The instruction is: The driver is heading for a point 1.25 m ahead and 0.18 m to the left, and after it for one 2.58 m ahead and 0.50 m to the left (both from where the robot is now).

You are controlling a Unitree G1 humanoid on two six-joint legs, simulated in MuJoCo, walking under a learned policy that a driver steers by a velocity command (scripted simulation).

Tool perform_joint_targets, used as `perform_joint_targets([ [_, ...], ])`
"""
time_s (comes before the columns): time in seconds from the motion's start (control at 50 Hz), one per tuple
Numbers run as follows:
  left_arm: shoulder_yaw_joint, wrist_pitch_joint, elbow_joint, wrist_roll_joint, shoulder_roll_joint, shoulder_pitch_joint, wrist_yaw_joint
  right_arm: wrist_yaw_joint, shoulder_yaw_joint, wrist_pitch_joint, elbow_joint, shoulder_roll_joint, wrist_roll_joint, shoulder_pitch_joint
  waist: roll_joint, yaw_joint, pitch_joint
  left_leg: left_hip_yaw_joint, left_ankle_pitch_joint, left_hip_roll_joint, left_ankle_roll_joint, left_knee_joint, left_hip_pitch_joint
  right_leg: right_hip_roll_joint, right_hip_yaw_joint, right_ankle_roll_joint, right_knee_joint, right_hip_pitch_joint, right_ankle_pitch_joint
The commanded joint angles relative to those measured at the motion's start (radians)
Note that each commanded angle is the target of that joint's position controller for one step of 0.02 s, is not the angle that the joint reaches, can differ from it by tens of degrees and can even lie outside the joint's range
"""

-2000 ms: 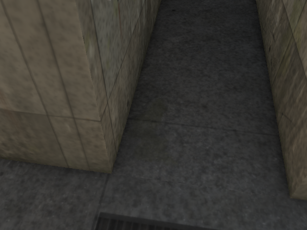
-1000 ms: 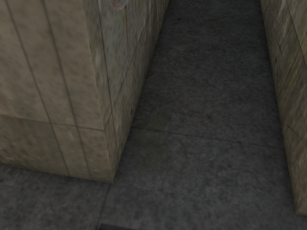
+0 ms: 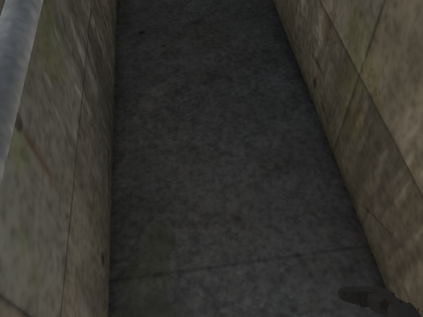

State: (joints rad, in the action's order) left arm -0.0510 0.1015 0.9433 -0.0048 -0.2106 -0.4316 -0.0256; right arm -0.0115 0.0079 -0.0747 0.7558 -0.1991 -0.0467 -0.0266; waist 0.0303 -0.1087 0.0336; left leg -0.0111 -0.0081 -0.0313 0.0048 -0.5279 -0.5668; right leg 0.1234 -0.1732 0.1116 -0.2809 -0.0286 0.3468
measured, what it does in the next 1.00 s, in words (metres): walks ahead: left foot, then right foot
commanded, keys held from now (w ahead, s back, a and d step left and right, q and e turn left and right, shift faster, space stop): w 0.60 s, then w+q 0.40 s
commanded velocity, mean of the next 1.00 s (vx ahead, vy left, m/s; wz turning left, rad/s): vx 0.50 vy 0.00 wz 0.07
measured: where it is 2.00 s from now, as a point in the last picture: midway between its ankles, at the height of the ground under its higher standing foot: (221, 150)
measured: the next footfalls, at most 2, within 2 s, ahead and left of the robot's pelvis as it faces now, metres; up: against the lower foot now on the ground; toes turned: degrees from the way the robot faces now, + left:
left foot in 0.04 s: +0.20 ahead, +0.12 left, +0.00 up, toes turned +0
right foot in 0.50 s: +0.38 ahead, -0.09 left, +0.00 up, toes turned -4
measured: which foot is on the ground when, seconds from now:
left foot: up 0.00-0.02, down 0.04-0.52, up 0.54-0.98, down 1.00-1.00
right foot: down 0.00-0.06, up 0.08-0.48, down 0.50-1.00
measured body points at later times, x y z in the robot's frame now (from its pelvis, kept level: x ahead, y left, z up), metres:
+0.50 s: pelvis +0.25 +0.01 +0.00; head +0.26 +0.01 +0.45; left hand +0.35 +0.23 -0.13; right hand +0.24 -0.24 -0.14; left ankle +0.16 +0.12 -0.74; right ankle +0.34 -0.09 -0.74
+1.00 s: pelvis +0.48 +0.04 -0.01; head +0.51 +0.06 +0.44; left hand +0.43 +0.29 -0.16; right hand +0.71 -0.16 -0.11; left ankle +0.59 +0.14 -0.74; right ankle +0.34 -0.09 -0.73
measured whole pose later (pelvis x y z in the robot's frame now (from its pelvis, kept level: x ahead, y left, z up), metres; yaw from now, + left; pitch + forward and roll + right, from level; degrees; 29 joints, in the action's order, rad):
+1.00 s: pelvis +0.48 +0.04 -0.01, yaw +8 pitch +0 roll -3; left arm -0.04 0.12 0.97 0.00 -0.22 -0.37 -0.04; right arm -0.01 0.06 -0.03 0.78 -0.22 -0.03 0.07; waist 0.03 -0.07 0.06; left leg -0.04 -0.16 -0.02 -0.06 -0.57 -0.46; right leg -0.01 0.22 -0.01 -0.37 -0.09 0.43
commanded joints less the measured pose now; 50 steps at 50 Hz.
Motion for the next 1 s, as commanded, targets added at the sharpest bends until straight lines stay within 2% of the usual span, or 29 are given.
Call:
perform_joint_targets([
  [0.02, -0.022, 0.022, -0.035, -0.006, -0.160, -0.041, 0.005, 0.019, 0.045, -0.030, -0.028, -0.130, -0.007, 0.107, -0.115, 0.099, -0.113, -0.052, -0.062, 0.081, -0.064, 0.068, 0.235, -0.245, -0.089, 0.050, -0.232, -0.037, -1.079],
  [0.04, -0.025, 0.026, -0.039, -0.001, -0.177, -0.030, 0.010, 0.029, 0.061, -0.048, 0.005, -0.171, -0.010, 0.230, -0.097, 0.161, -0.165, -0.025, 0.016, 0.043, -0.085, 0.087, 0.389, -0.214, -0.075, 0.022, -0.398, 0.024, -1.005],
  [0.06, -0.008, 0.029, -0.038, 0.019, -0.125, -0.057, 0.022, 0.038, 0.069, -0.039, 0.017, -0.228, -0.028, 0.374, -0.051, 0.222, -0.277, 0.157, -0.025, -0.159, -0.145, 0.042, 0.635, -0.153, -0.038, 0.000, -0.614, 0.202, -0.707],
  [0.08, 0.009, 0.010, -0.012, 0.071, -0.025, -0.256, 0.019, 0.023, 0.101, -0.029, 0.034, -0.307, -0.048, 0.436, 0.206, 0.166, -0.417, 0.622, 0.060, -0.432, -0.347, 0.089, 0.889, 0.009, 0.071, -0.044, -1.014, 0.473, 0.031],
  [0.1, -0.004, -0.005, -0.010, 0.015, -0.092, -0.197, 0.011, 0.006, 0.089, -0.011, 0.070, -0.225, -0.012, 0.433, 0.061, 0.165, -0.319, 0.764, -0.039, -0.435, -0.367, 0.206, 0.770, -0.022, 0.053, -0.026, -1.172, 0.576, 0.138],
  [0.12, -0.006, -0.013, -0.046, -0.009, -0.076, -0.069, 0.011, 0.004, 0.068, -0.013, 0.053, -0.160, -0.009, 0.307, 0.002, 0.129, -0.141, 0.576, -0.114, -0.370, -0.310, 0.226, 0.619, -0.078, 0.037, -0.013, -1.153, 0.646, 0.058],
  [0.14, -0.005, -0.016, -0.065, -0.018, -0.070, 0.018, 0.014, 0.006, 0.048, -0.020, 0.041, -0.098, -0.012, 0.232, -0.046, 0.127, -0.082, 0.428, -0.043, -0.310, -0.269, 0.236, 0.519, -0.104, 0.033, -0.012, -1.083, 0.636, 0.019],
  [0.2, -0.006, -0.051, -0.082, -0.056, -0.041, 0.030, 0.016, 0.008, 0.032, -0.055, 0.104, -0.098, 0.001, 0.319, 0.054, 0.095, -0.039, 0.225, 0.228, -0.229, -0.233, 0.280, 0.420, -0.118, 0.074, -0.024, -0.905, 0.558, -0.009],
  [0.22, -0.005, -0.058, -0.080, -0.074, -0.018, 0.016, 0.027, 0.013, 0.029, -0.072, 0.134, -0.098, 0.036, 0.363, 0.060, 0.081, -0.061, 0.165, 0.366, -0.191, -0.207, 0.263, 0.436, -0.111, 0.079, -0.033, -0.829, 0.536, -0.063],
  [0.28, 0.007, -0.072, -0.078, -0.069, 0.033, 0.015, 0.044, 0.032, 0.041, -0.063, 0.143, -0.134, 0.022, 0.378, 0.065, 0.068, -0.112, 0.101, 0.427, -0.179, -0.187, 0.250, 0.453, -0.094, 0.136, -0.073, -0.602, 0.478, -0.078],
  [0.34, -0.004, -0.074, -0.148, -0.062, 0.026, 0.131, 0.057, 0.036, 0.046, -0.038, 0.122, -0.136, 0.030, 0.328, 0.158, 0.092, -0.054, 0.061, 0.067, -0.153, -0.170, 0.308, 0.386, -0.115, 0.195, -0.083, -0.391, 0.442, -0.154],
  [0.38, -0.008, -0.063, -0.190, -0.058, 0.020, 0.182, 0.055, 0.039, 0.057, -0.021, 0.120, -0.148, 0.041, 0.378, 0.151, 0.129, 0.004, 0.105, -0.140, -0.171, -0.174, 0.348, 0.358, -0.126, 0.218, -0.084, -0.329, 0.436, -0.164],
  [0.42, -0.015, -0.046, -0.206, -0.015, -0.014, 0.212, 0.059, 0.034, 0.069, -0.002, 0.143, -0.181, 0.053, 0.419, 0.154, 0.147, 0.052, 0.120, -0.298, -0.161, -0.174, 0.375, 0.328, -0.127, 0.242, -0.083, -0.268, 0.396, -0.183],
  [0.46, -0.009, -0.028, -0.203, -0.017, 0.030, 0.227, 0.055, 0.011, 0.084, 0.002, 0.143, -0.184, 0.079, 0.391, 0.035, 0.125, 0.093, 0.137, -0.194, -0.202, -0.176, 0.314, 0.360, -0.148, 0.233, -0.071, -0.173, 0.386, -0.258],
  [0.5, -0.027, -0.009, -0.146, -0.043, -0.004, 0.057, 0.036, 0.011, 0.068, -0.006, 0.141, -0.122, 0.073, 0.371, -0.031, 0.061, -0.015, 0.068, -0.007, -0.136, -0.142, 0.111, 0.343, -0.159, 0.198, -0.040, -0.109, 0.170, -0.205],
  [0.52, -0.052, -0.008, -0.104, -0.059, -0.069, -0.085, 0.013, 0.010, 0.052, -0.017, 0.130, -0.088, 0.066, 0.362, -0.106, 0.001, -0.086, -0.002, -0.158, -0.030, -0.112, -0.104, 0.207, -0.251, 0.061, 0.006, -0.057, 0.000, 0.068],
  [0.54, -0.089, -0.023, -0.039, -0.023, -0.179, -0.155, 0.011, 0.017, 0.047, -0.001, 0.112, -0.041, 0.064, 0.447, -0.399, 0.037, -0.063, -0.070, -0.445, 0.084, -0.094, -0.296, 0.103, -0.326, -0.162, 0.090, 0.067, -0.037, 0.201],
  [0.56, -0.081, -0.028, -0.031, -0.024, -0.128, -0.169, 0.018, 0.021, 0.063, 0.008, 0.123, -0.102, 0.041, 0.415, -0.332, 0.005, -0.002, -0.010, -0.615, 0.078, -0.095, -0.495, -0.004, -0.392, -0.296, 0.143, 0.142, -0.017, 0.338],
  [0.58, -0.071, -0.024, -0.035, -0.033, -0.086, -0.120, 0.021, 0.021, 0.071, 0.012, 0.128, -0.109, 0.024, 0.396, -0.214, 0.022, 0.037, 0.033, -0.587, 0.041, -0.095, -0.634, -0.043, -0.393, -0.278, 0.158, 0.137, 0.023, 0.350],
  [0.64, -0.058, -0.008, -0.037, -0.034, -0.078, -0.001, -0.004, 0.014, 0.082, 0.013, 0.125, -0.100, 0.015, 0.331, -0.025, 0.059, 0.029, 0.079, -0.403, -0.021, -0.085, -0.670, -0.064, -0.420, -0.217, 0.168, 0.145, 0.068, 0.188],
  [0.66, -0.052, 0.012, -0.072, -0.029, -0.070, 0.026, -0.019, 0.021, 0.078, 0.017, 0.088, -0.094, 0.051, 0.259, -0.044, 0.044, 0.067, 0.070, -0.382, -0.024, -0.085, -0.721, -0.101, -0.429, -0.188, 0.161, 0.150, 0.080, 0.074],
  [0.7, -0.052, 0.021, -0.052, -0.012, -0.095, 0.001, -0.046, 0.030, 0.084, 0.035, 0.092, -0.071, 0.044, 0.282, -0.006, 0.060, 0.064, 0.102, -0.354, -0.026, -0.065, -0.692, -0.107, -0.445, -0.080, 0.136, 0.167, 0.076, -0.106],
  [0.78, -0.054, 0.042, -0.040, -0.020, -0.120, 0.024, -0.042, 0.024, 0.064, 0.055, 0.023, -0.056, 0.010, 0.165, -0.052, 0.059, 0.037, 0.065, -0.247, -0.042, -0.048, -0.549, -0.153, -0.381, 0.098, 0.067, 0.197, 0.014, -0.146],
  [0.84, -0.029, 0.042, -0.037, 0.004, -0.097, 0.095, -0.031, -0.003, 0.040, 0.058, -0.023, -0.020, -0.009, 0.077, -0.087, 0.061, 0.079, 0.019, -0.117, -0.041, -0.024, -0.298, 0.001, -0.321, 0.273, 0.025, 0.211, 0.130, -0.359],
  [0.88, -0.011, 0.057, -0.018, 0.009, -0.074, 0.075, -0.014, -0.019, 0.054, 0.074, -0.045, -0.059, 0.025, 0.026, -0.196, 0.040, 0.094, -0.058, -0.092, -0.023, -0.033, -0.190, 0.069, -0.267, 0.320, 0.021, 0.195, 0.142, -0.331],
  [0.92, -0.016, 0.049, -0.011, -0.006, -0.124, 0.049, -0.011, -0.032, 0.056, 0.067, -0.062, -0.082, 0.015, 0.017, -0.150, 0.036, 0.083, -0.074, -0.091, -0.014, -0.064, -0.125, 0.120, -0.314, 0.311, 0.031, 0.142, 0.106, -0.445],
  [0.96, -0.014, 0.025, 0.007, -0.001, -0.142, 0.060, -0.016, 0.000, 0.076, 0.041, -0.011, -0.097, 0.029, 0.167, -0.171, 0.092, 0.029, -0.052, -0.208, 0.037, -0.061, -0.034, 0.234, -0.296, 0.326, 0.031, -0.019, 0.028, -0.608],
  [0.98, -0.011, 0.025, -0.007, 0.005, -0.142, 0.078, -0.024, 0.014, 0.087, 0.036, 0.046, -0.125, 0.011, 0.300, -0.102, 0.150, -0.045, -0.120, -0.182, 0.103, -0.062, -0.023, 0.382, -0.276, 0.376, 0.021, -0.229, 0.056, -0.686],
  [1.0, 0.003, 0.011, -0.025, 0.002, -0.125, 0.087, -0.028, 0.028, 0.104, 0.027, 0.091, -0.146, -0.002, 0.450, -0.078, 0.209, -0.084, -0.033, -0.231, 0.066, -0.075, 0.017, 0.555, -0.246, 0.393, 0.002, -0.444, 0.197, -0.565],
])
